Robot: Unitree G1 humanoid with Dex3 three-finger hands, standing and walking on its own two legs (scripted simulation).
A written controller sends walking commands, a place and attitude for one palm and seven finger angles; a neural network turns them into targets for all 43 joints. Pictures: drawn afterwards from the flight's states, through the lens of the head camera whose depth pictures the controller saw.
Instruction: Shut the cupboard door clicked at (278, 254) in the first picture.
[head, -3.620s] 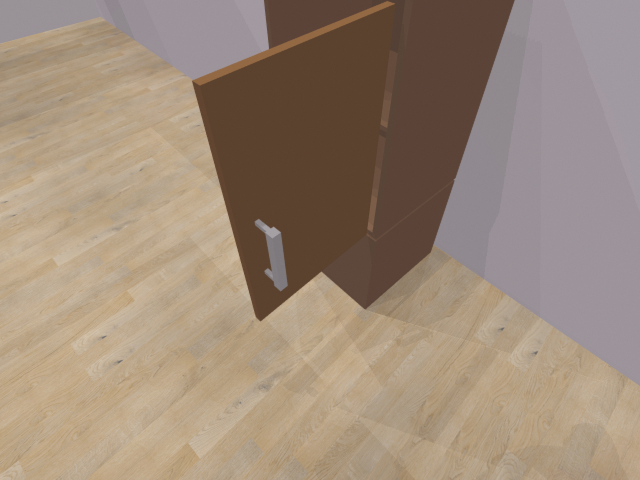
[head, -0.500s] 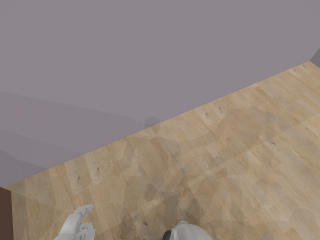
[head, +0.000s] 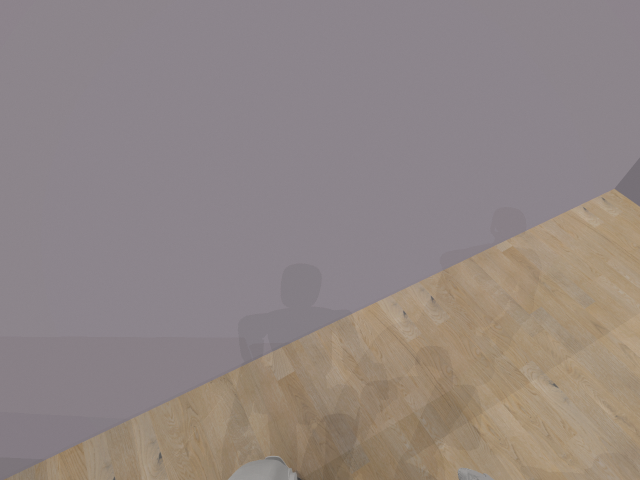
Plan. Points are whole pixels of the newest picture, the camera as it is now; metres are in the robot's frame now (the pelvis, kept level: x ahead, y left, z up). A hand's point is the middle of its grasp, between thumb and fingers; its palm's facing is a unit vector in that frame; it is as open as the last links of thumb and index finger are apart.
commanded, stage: turn to face it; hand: left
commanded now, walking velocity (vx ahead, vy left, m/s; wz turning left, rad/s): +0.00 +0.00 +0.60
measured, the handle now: out of the picture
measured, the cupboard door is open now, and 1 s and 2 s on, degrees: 92 92 92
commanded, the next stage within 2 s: none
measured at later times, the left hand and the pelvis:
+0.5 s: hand (251, 358) +0.31 +0.15 -0.15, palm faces +0.18 -0.95 -0.26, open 7.4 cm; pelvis +0.19 -0.07 +0.00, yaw +15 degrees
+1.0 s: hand (223, 464) +0.16 +0.16 -0.17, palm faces +0.57 -0.77 -0.27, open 7.4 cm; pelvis +0.24 -0.06 +0.00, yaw +35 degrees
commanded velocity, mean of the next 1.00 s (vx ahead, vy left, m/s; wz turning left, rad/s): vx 0.00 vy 0.00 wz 0.60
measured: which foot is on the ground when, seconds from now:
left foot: up 0.00-0.02, down 0.04-0.44, up 0.46-0.82, down 0.84-1.00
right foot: down 0.00-0.02, up 0.04-0.40, down 0.42-0.84, up 0.86-1.00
